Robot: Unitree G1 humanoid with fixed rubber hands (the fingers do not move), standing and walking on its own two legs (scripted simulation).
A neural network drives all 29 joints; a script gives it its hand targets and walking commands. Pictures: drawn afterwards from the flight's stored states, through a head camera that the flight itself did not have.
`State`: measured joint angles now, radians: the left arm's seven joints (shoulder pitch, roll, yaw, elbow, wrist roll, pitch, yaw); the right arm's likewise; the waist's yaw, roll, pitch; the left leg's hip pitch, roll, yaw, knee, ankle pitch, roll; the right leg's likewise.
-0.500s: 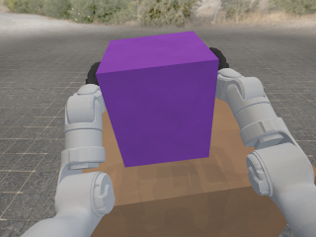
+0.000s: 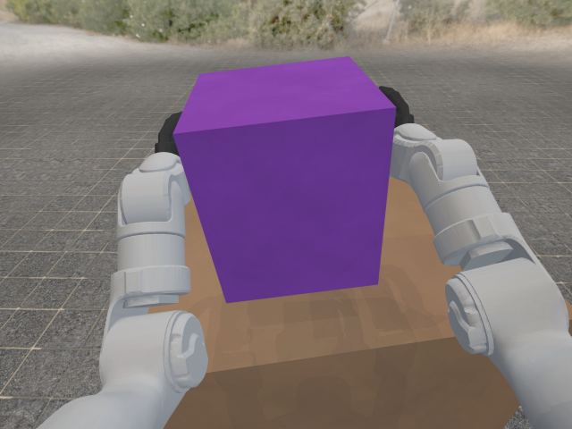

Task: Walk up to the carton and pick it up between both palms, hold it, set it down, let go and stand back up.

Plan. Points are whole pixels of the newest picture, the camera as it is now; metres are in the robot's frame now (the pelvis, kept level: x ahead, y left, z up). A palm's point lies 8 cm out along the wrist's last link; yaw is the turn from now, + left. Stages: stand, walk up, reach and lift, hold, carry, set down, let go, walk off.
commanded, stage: hold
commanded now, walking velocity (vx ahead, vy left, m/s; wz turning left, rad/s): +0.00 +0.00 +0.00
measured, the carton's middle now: (288, 178) +0.37 -0.01 +0.25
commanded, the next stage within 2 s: set down in 0.16 s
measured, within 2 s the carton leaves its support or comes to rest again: neither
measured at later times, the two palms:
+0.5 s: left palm (170, 163) +0.38 +0.15 +0.27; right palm (391, 145) +0.38 -0.15 +0.28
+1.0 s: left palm (182, 195) +0.39 +0.15 +0.21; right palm (384, 185) +0.39 -0.15 +0.21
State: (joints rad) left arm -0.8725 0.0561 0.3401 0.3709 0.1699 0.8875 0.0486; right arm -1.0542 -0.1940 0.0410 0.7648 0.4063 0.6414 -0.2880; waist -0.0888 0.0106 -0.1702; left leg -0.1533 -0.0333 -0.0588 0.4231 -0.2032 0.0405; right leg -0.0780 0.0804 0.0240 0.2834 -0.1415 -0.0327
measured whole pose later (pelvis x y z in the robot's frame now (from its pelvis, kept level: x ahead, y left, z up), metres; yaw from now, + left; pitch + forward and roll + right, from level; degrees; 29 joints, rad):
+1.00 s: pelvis +0.00 -0.01 +0.00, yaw +2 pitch -7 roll -1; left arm -0.79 0.04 0.32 0.46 0.24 0.53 0.01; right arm -0.85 -0.06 -0.10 0.80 0.17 0.22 -0.20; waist -0.09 -0.07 0.00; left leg -0.05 -0.04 -0.08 0.37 -0.18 0.03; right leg 0.01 0.06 -0.02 0.27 -0.16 -0.05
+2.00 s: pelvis +0.00 -0.01 +0.00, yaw +0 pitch -5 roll -1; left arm -0.71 -0.02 0.31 0.58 0.23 0.40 0.06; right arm -0.75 -0.01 -0.23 0.84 0.01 0.13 -0.12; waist -0.05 -0.04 0.01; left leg -0.08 -0.04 -0.04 0.33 -0.16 0.03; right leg -0.04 0.06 -0.01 0.28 -0.15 -0.05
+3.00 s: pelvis +0.00 -0.01 +0.00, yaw -1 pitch -2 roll -1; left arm -0.60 -0.06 0.31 0.55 0.26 0.26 0.05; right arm -0.63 0.03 -0.28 0.80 -0.08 0.00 -0.08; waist -0.04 -0.04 0.02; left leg -0.13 -0.03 -0.01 0.34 -0.16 0.04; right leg -0.09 0.05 -0.02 0.28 -0.14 -0.04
